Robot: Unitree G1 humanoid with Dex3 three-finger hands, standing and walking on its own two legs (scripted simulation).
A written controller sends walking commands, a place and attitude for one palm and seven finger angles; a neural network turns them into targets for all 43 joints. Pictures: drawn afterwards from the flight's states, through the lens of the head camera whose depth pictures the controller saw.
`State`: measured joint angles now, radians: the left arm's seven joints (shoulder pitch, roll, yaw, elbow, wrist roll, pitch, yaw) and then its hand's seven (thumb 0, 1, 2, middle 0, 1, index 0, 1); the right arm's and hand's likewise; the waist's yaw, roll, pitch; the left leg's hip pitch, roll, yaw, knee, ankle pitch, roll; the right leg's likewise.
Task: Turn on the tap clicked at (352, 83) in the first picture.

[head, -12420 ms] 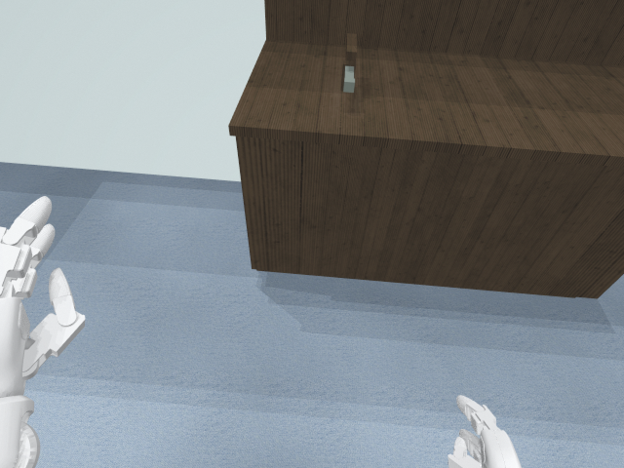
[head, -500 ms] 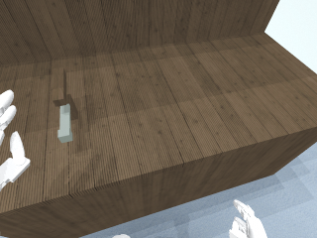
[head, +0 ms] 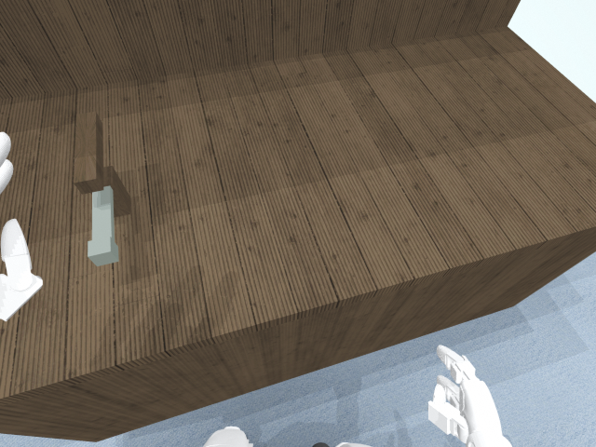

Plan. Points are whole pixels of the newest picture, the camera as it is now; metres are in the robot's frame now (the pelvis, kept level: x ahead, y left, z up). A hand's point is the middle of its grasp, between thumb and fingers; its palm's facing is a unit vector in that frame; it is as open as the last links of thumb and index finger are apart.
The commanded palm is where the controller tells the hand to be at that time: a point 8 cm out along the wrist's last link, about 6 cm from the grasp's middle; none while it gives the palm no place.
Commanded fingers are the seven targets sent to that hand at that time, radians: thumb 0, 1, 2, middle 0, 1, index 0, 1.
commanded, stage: shuffle to correct the standing spot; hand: left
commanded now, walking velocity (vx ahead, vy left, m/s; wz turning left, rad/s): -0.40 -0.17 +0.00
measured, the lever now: (103, 251) +0.34 +0.28 +0.03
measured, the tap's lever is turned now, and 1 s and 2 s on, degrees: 0 0 0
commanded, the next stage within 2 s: come to a stop and stand still in 0.94 s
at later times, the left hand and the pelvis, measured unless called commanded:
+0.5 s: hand (31, 332) +0.20 +0.23 +0.17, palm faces +0.37 -0.84 -0.39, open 7.4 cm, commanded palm +0.14 +0.28 +0.18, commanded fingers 0.00 0.90 0.90 -0.20 -0.30 -0.20 -0.30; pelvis -0.02 -0.01 +0.00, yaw +1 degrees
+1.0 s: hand (51, 353) +0.18 +0.21 +0.17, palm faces +0.31 -0.81 -0.49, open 7.4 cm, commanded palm +0.12 +0.25 +0.18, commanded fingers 0.00 0.90 0.90 -0.20 -0.30 -0.20 -0.30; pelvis -0.03 -0.03 +0.00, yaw +2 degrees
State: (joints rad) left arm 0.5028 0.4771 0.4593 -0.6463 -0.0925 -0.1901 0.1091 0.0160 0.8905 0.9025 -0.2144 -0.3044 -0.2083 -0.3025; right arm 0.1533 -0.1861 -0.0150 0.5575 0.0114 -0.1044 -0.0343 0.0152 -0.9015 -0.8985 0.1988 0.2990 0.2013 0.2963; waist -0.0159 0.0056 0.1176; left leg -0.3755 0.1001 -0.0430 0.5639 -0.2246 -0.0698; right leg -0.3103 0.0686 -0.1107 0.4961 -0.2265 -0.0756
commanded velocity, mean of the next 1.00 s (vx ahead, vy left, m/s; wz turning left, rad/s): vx -0.16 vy -0.18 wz -0.02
